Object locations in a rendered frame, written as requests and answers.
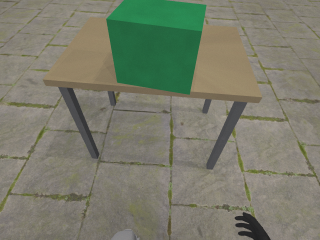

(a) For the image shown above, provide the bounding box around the carton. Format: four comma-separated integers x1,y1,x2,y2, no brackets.
106,0,207,95

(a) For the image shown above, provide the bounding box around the left robot thigh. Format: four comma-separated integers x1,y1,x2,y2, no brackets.
111,230,140,240

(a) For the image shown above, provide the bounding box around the table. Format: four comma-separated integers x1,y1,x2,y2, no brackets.
42,17,262,170

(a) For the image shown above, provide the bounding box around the robot right hand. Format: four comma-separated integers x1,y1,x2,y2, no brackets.
235,212,271,240

